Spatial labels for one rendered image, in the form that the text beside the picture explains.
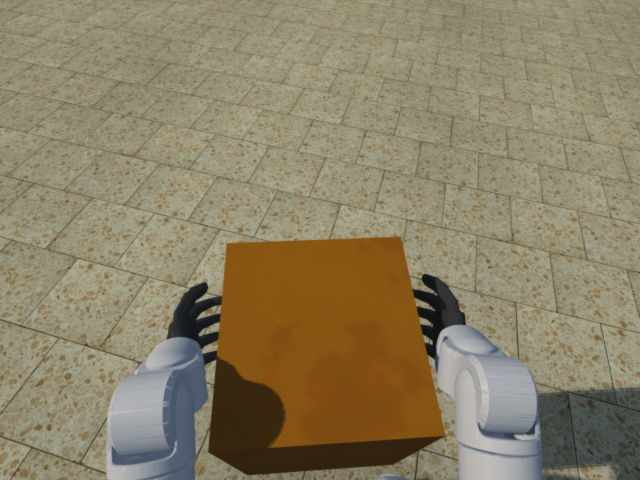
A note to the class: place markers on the left robot hand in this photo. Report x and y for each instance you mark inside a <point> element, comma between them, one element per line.
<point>184,319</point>

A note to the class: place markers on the robot right forearm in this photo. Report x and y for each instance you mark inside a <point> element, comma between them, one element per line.
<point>496,407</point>

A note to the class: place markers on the robot left forearm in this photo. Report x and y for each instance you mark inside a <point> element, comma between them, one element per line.
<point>150,420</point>

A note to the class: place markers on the right robot hand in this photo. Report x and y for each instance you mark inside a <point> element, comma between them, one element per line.
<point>447,312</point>

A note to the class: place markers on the carton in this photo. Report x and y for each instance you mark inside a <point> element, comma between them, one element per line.
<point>321,361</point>

